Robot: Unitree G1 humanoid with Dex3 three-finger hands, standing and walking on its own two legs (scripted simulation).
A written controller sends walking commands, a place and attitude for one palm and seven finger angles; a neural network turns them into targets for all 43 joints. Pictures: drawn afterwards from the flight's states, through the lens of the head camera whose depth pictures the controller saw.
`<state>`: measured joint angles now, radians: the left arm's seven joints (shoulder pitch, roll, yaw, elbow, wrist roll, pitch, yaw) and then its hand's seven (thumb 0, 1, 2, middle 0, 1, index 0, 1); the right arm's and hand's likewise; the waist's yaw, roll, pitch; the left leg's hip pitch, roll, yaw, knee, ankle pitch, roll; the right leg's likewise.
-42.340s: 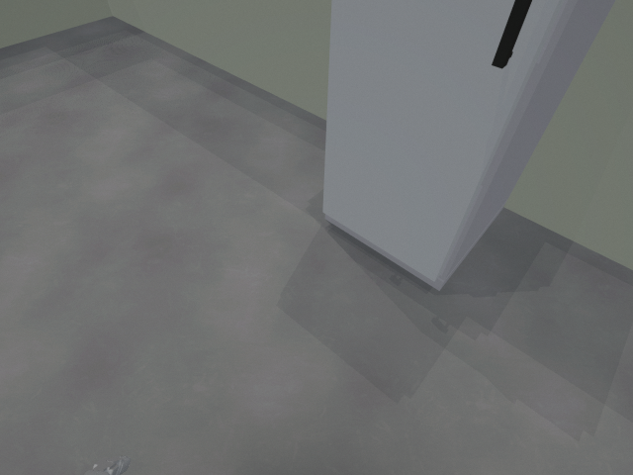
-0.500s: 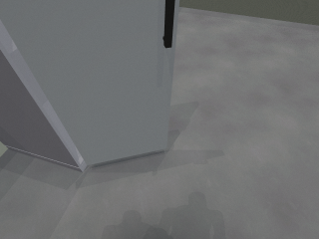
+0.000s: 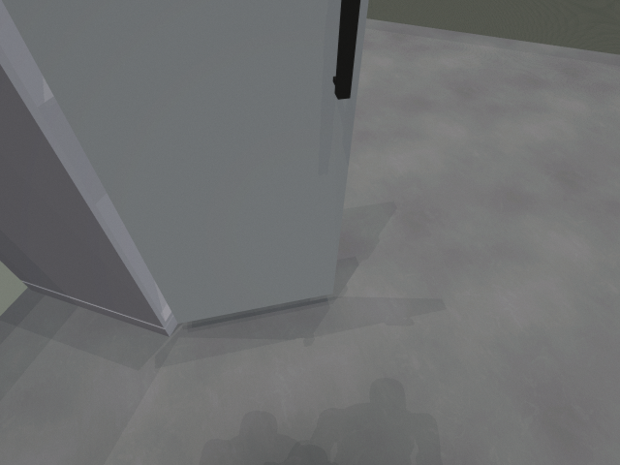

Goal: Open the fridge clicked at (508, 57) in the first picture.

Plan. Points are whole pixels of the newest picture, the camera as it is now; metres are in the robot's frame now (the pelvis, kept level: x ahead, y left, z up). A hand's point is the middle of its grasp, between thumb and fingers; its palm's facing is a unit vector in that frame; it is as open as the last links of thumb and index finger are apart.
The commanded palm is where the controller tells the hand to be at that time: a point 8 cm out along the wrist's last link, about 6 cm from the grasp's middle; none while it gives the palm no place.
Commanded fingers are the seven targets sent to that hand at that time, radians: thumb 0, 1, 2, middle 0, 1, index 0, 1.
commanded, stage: look to check the result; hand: right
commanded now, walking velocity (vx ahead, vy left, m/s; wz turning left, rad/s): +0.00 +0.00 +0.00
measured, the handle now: out of the picture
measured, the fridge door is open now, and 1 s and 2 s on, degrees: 59 59 59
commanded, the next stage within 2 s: stand and wait in 0.48 s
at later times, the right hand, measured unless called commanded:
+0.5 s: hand out of the picture +0.04 -0.17 -0.17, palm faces +0.00 +0.98 -0.20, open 7.3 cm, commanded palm none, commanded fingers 0.00 -0.90 -0.90 0.20 0.30 0.20 0.30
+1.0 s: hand out of the picture +0.05 -0.16 -0.17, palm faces +0.00 +0.98 -0.20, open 7.3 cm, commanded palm none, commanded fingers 0.00 -0.90 -0.90 0.20 0.30 0.20 0.30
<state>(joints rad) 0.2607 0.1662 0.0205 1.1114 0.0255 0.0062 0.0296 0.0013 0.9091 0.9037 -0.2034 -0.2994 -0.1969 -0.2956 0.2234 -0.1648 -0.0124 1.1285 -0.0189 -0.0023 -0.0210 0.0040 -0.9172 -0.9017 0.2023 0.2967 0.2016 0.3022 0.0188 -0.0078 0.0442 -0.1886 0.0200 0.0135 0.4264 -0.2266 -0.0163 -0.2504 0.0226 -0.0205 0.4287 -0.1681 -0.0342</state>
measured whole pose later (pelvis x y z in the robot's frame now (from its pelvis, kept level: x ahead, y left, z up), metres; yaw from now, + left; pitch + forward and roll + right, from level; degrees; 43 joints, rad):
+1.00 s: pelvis +0.03 +0.02 +0.00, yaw +0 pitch -1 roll +0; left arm 0.22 0.17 0.01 1.15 0.02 0.00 0.04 0.00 0.91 0.90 -0.20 -0.30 -0.20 -0.30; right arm 0.22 -0.17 -0.01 1.15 -0.01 -0.01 -0.02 0.00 -0.91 -0.90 0.20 0.30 0.20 0.30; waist 0.01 0.00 0.05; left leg -0.10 0.00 0.02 0.37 -0.25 0.00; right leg -0.17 0.01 -0.01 0.38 -0.20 -0.01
